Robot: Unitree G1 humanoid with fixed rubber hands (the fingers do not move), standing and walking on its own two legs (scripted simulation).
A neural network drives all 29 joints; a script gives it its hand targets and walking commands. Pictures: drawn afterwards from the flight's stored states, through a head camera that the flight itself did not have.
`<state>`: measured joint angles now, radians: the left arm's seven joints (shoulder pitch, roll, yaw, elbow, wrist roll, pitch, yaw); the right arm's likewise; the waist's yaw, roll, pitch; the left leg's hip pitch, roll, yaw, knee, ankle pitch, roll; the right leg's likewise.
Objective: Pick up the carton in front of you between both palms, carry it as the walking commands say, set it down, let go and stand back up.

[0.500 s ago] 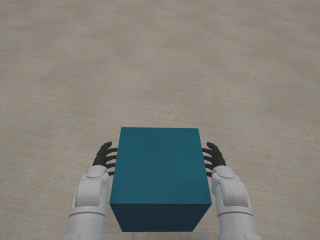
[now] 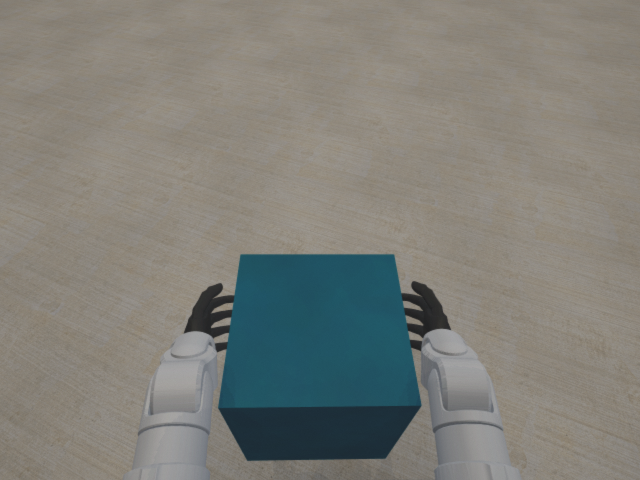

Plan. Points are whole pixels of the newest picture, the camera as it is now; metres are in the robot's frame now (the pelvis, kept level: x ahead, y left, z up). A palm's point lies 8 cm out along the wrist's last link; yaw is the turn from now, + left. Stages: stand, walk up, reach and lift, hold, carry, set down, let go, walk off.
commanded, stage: hold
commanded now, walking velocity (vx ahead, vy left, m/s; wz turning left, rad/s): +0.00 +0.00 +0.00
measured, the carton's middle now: (317, 362) +0.29 +0.01 -0.05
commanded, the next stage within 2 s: set down in 0.06 s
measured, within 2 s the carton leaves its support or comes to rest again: neither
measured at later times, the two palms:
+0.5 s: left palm (243, 334) +0.33 +0.12 -0.04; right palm (443, 344) +0.31 -0.18 -0.05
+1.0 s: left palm (269, 357) +0.38 +0.10 -0.22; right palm (425, 379) +0.34 -0.20 -0.23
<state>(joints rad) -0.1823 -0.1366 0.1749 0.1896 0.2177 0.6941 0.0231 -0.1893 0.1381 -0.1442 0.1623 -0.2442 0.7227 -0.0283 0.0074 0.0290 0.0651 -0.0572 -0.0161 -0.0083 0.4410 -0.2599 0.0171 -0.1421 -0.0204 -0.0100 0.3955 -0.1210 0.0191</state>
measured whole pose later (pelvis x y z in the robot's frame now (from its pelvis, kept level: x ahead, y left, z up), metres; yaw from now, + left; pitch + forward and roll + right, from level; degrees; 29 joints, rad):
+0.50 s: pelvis -0.02 -0.04 -0.03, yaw +1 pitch +4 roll +0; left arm -0.58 -0.13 0.52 0.65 0.46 0.37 -0.09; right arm -0.53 0.24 -0.50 0.52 -0.41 0.43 -0.02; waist -0.03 0.04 0.09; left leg -0.48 0.00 -0.10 0.75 -0.35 0.00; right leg -0.55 0.02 -0.06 0.68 -0.21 -0.04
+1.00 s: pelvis -0.04 +0.00 -0.16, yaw +0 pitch +36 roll +0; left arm -0.73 -0.09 0.38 0.67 0.20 0.23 0.06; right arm -0.65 0.09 -0.44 0.54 -0.23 0.25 -0.03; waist -0.07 0.07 -0.19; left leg -1.49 -0.06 -0.02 1.38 -0.53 0.01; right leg -1.58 -0.02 0.02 1.30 -0.35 0.01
